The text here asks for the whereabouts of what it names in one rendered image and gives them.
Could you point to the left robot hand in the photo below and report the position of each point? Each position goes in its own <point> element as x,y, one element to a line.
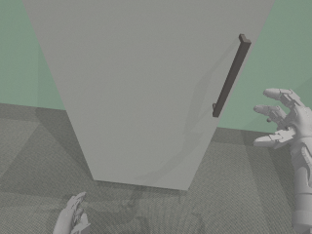
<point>68,217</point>

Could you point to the handle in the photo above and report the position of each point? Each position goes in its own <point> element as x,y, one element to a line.
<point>232,74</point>

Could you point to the robot right forearm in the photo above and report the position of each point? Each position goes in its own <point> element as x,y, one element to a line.
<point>301,152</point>

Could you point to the right robot hand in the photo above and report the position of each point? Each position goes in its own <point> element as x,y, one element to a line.
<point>299,119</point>

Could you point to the fridge door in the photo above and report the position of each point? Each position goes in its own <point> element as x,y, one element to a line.
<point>138,78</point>

